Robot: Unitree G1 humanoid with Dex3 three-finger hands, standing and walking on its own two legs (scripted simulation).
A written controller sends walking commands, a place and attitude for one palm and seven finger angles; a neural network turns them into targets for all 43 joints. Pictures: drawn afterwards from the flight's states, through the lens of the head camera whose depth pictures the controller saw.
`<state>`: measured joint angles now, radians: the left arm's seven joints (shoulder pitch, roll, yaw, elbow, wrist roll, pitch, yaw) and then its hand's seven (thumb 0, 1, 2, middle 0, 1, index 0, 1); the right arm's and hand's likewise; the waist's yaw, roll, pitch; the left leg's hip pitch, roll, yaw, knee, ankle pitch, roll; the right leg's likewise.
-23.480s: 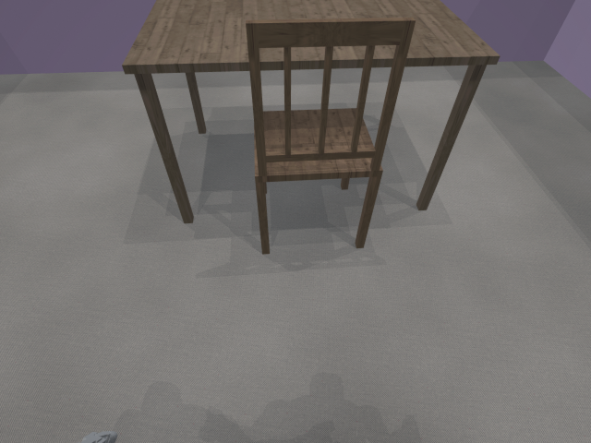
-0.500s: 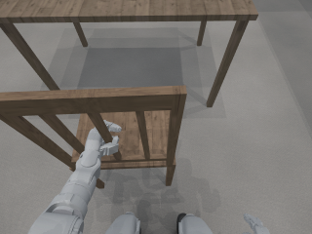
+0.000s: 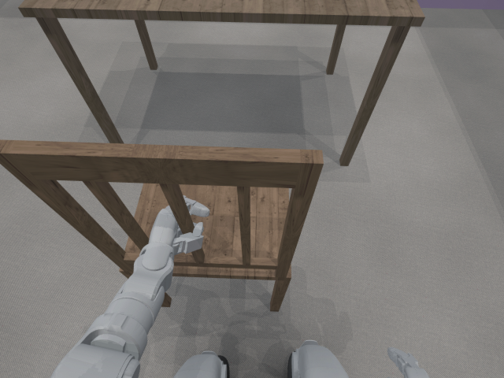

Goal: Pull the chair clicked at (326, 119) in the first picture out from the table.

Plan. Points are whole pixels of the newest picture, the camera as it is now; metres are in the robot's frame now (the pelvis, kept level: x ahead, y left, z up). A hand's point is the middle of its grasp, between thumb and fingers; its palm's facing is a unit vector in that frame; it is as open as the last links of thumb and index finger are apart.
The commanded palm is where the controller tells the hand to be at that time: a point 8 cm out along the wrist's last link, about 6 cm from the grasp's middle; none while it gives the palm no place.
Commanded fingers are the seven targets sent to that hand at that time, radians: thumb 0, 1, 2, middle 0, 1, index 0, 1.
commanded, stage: step backward, pulling the chair out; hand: left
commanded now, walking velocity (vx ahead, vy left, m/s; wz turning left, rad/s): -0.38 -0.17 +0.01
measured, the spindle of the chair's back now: (187, 228) +0.37 +0.14 -0.06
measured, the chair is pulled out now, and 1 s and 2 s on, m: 0.50 0.72 0.74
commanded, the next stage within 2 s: stop walking, hand still on the chair in 0.64 s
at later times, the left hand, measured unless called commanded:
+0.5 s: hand (185, 297) +0.24 +0.12 -0.06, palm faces -0.06 -0.98 -0.20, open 5.1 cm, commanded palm +0.24 +0.17 -0.05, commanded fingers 0.00 0.90 0.90 -0.50 -1.45 -0.50 -1.45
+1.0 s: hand (173, 376) +0.13 +0.12 -0.06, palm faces -0.02 -0.98 -0.22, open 5.1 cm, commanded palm +0.12 +0.17 -0.04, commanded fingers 0.00 0.90 0.90 -0.50 -1.45 -0.50 -1.45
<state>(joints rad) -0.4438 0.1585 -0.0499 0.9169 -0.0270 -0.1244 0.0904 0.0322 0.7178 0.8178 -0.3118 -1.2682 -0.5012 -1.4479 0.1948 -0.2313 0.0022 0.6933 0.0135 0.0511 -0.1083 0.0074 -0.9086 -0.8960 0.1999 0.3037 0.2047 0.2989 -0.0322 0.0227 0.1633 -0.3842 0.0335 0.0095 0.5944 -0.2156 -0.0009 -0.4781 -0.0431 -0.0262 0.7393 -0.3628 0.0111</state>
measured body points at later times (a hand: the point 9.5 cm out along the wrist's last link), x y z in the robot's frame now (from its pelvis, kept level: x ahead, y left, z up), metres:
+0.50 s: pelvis -0.11 +0.00 +0.01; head -0.03 +0.00 +0.45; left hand +0.24 +0.17 -0.04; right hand -0.02 -0.27 -0.12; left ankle -0.08 +0.15 -0.73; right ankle -0.05 -0.13 -0.71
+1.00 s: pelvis -0.18 -0.01 +0.00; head -0.15 -0.03 +0.45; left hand +0.13 +0.18 -0.04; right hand -0.09 -0.26 -0.13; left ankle -0.14 +0.14 -0.72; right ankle -0.08 -0.13 -0.73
